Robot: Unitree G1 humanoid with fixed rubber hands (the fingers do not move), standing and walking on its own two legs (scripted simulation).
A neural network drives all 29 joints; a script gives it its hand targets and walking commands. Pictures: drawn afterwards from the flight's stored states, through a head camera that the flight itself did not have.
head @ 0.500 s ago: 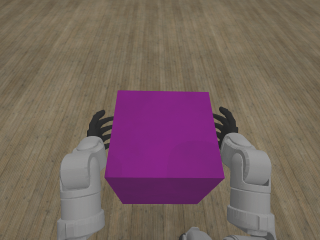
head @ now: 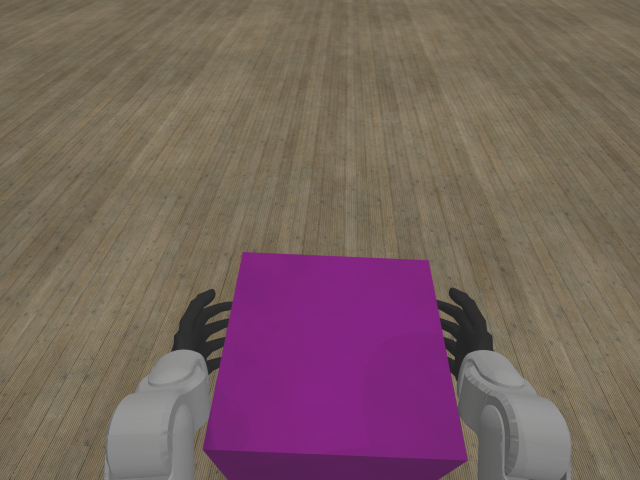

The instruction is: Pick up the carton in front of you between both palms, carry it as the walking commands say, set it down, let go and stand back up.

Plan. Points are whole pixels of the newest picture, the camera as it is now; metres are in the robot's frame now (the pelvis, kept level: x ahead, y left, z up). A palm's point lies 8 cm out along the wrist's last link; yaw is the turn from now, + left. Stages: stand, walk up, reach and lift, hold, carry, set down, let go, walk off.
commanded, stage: carry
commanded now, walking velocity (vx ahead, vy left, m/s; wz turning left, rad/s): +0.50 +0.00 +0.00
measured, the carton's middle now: (328, 385) +0.24 +0.00 +0.03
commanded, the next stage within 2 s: none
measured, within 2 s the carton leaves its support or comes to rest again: neither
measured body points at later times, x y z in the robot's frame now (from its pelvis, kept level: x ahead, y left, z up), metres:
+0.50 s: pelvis +0.32 +0.01 +0.00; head +0.29 +0.01 +0.45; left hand +0.57 +0.15 +0.09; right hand +0.57 -0.15 +0.09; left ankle +0.19 +0.12 -0.74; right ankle +0.45 -0.12 -0.72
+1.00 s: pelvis +0.62 +0.00 -0.02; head +0.61 +0.00 +0.43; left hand +0.88 +0.15 +0.08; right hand +0.88 -0.16 +0.09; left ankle +0.76 +0.09 -0.74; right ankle +0.47 -0.11 -0.74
